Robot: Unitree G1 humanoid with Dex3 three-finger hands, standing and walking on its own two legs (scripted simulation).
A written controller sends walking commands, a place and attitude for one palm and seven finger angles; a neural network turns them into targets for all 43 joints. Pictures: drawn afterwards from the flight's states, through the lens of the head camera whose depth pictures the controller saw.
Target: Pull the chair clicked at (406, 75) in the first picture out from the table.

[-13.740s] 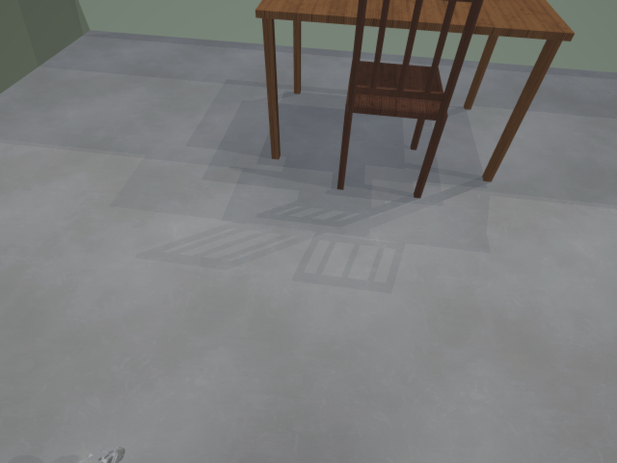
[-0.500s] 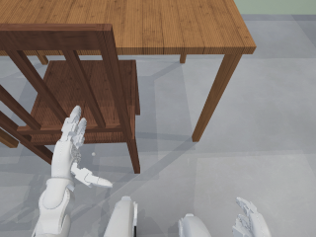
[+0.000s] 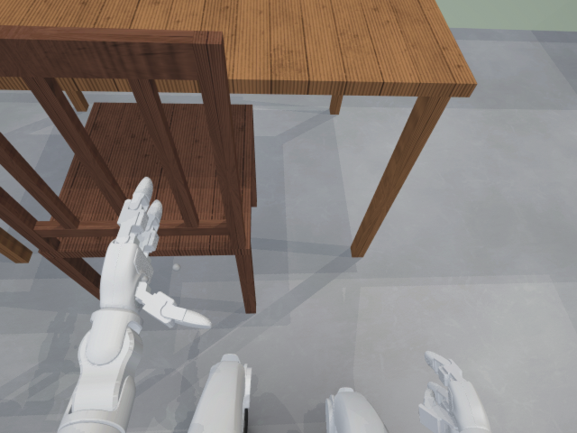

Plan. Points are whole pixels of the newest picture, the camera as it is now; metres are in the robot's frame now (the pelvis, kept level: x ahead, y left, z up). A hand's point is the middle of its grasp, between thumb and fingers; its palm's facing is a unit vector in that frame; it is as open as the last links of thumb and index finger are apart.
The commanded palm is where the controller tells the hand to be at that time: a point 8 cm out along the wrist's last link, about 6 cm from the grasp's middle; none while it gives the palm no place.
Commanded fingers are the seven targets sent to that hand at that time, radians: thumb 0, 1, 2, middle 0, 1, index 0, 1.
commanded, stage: push the fingers through the gap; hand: left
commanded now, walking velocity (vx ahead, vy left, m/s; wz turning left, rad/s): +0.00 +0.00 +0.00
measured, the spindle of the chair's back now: (97, 168) +0.45 +0.30 +0.06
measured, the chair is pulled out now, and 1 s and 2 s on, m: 0.00 0.00 0.00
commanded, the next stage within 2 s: hook a spindle and tug to test in 1.38 s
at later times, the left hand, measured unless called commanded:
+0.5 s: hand (181, 230) +0.37 +0.17 +0.04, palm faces +0.05 -1.00 -0.03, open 17.0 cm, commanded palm +0.35 +0.22 +0.04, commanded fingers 0.00 -0.50 0.30 -0.06 -0.08 -0.06 -0.08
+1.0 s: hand (189, 198) +0.43 +0.17 +0.03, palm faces +0.06 -1.00 -0.03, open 17.0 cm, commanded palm +0.40 +0.22 +0.04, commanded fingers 0.00 -0.50 0.30 -0.06 -0.08 -0.06 -0.08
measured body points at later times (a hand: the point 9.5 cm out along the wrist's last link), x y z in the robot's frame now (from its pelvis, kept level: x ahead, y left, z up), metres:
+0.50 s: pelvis +0.00 +0.00 +0.00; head +0.10 +0.02 +0.44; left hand +0.36 +0.22 +0.04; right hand +0.13 -0.25 -0.10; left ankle +0.09 +0.13 -0.61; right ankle -0.01 -0.15 -0.61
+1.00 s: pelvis +0.01 +0.00 +0.00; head +0.12 +0.02 +0.44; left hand +0.42 +0.22 +0.04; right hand +0.10 -0.26 -0.11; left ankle +0.09 +0.13 -0.61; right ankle -0.01 -0.15 -0.61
